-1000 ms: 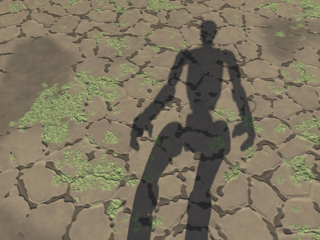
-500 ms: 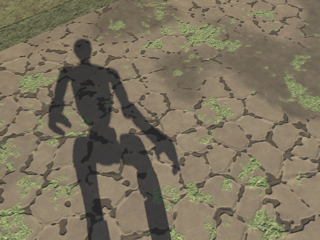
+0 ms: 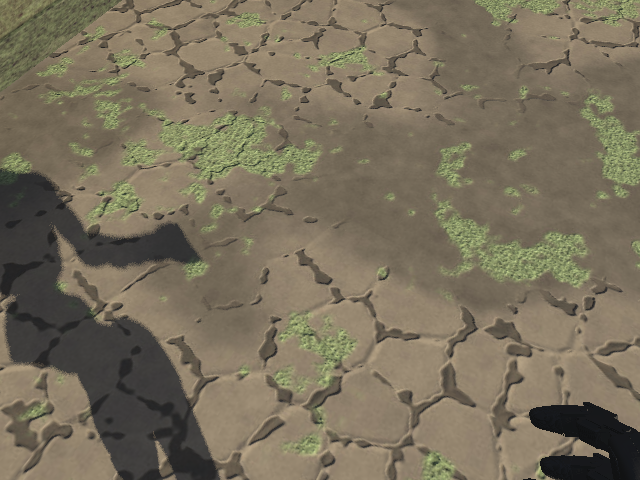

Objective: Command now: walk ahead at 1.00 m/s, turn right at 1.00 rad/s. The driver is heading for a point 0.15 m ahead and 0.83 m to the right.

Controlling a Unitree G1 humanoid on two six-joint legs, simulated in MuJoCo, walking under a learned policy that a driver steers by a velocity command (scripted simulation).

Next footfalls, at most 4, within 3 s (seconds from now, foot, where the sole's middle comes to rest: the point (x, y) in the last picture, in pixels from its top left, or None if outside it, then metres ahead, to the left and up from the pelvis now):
0.14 left None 0.36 0.18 -0.77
0.60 right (431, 382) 0.68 -0.15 -0.77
1.00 left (501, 240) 1.09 -0.35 -0.77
1.42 right None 1.20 -0.78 -0.77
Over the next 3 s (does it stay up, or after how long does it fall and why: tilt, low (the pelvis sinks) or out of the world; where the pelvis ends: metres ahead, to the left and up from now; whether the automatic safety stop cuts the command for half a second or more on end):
stays up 0.98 -1.49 -0.01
